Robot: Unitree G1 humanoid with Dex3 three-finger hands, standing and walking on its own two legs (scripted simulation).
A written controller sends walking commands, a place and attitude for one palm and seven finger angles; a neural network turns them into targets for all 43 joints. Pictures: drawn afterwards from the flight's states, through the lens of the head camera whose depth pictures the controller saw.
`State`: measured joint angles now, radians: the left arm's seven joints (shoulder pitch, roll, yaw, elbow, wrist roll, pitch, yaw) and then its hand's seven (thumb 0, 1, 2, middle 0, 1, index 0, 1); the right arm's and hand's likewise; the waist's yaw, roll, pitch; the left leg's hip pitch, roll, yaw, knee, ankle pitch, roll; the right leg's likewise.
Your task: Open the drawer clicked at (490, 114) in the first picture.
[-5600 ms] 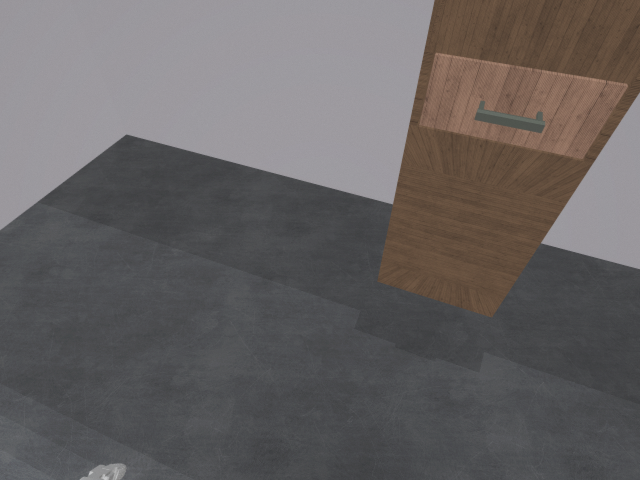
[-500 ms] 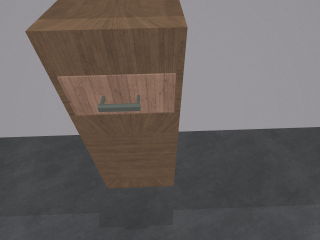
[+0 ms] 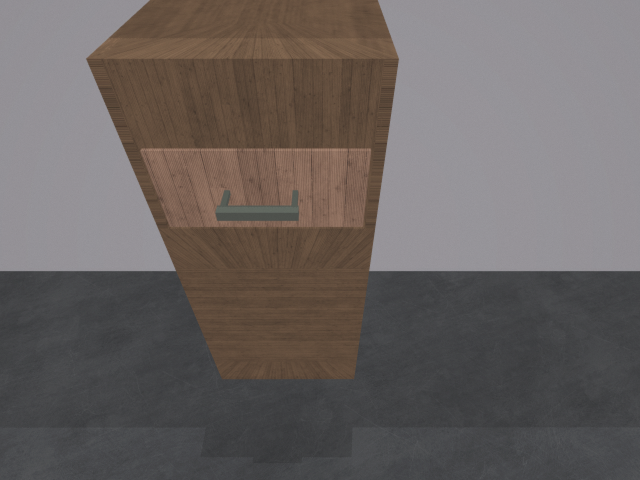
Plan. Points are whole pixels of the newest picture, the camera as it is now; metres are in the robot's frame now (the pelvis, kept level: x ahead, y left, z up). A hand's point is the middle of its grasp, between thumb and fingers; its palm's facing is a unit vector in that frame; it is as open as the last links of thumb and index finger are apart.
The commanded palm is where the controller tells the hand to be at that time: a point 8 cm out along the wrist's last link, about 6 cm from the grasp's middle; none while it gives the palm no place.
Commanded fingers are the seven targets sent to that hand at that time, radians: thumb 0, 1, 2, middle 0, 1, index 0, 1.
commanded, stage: look again from close up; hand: left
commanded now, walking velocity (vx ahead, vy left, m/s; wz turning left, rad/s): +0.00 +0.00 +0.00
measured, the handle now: (259, 204) +0.55 +0.14 +0.03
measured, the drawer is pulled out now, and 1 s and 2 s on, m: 0.00 0.00 0.00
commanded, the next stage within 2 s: shuffle to correct the standing spot in 0.34 s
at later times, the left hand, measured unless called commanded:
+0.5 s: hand out of the picture -0.02 +0.24 -0.17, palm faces -0.01 -0.98 -0.21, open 7.4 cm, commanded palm none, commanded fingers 0.00 0.90 0.90 -0.20 -0.30 -0.20 -0.30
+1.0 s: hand out of the picture -0.06 +0.15 -0.19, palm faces +0.13 -0.99 -0.12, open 7.4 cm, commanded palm none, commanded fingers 0.00 0.90 0.90 -0.20 -0.30 -0.20 -0.30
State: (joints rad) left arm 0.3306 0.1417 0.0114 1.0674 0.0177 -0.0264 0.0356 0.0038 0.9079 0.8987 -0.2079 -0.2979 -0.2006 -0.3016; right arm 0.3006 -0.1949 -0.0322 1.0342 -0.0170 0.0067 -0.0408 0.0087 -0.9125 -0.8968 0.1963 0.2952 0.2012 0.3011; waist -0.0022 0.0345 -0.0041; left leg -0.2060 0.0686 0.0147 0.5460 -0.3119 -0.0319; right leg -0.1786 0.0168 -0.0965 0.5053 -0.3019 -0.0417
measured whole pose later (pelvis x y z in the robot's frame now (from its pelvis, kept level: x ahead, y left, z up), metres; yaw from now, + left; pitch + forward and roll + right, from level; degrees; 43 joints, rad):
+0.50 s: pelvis -0.03 +0.06 +0.01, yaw -2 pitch -3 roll +0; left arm 0.31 0.19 -0.01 1.04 0.02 0.01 0.03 0.00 0.91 0.90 -0.20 -0.30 -0.20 -0.30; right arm 0.28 -0.17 0.00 1.06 -0.01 0.01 -0.01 0.01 -0.91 -0.90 0.20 0.30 0.20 0.30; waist 0.00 -0.02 0.01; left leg -0.19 -0.01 0.08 0.45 -0.22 0.05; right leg -0.19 -0.06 -0.03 0.44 -0.20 0.04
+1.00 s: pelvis +0.01 +0.01 -0.01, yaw +3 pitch -1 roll -2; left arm 0.43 0.11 0.03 1.07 0.02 0.03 0.02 0.00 0.91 0.90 -0.20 -0.30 -0.20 -0.30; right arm 0.32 -0.15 -0.03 1.09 -0.03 0.01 -0.05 0.01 -0.91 -0.90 0.20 0.30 0.20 0.30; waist 0.01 -0.01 0.01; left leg -0.28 0.07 0.09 0.63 -0.34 0.02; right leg -0.21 0.01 -0.13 0.58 -0.35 -0.03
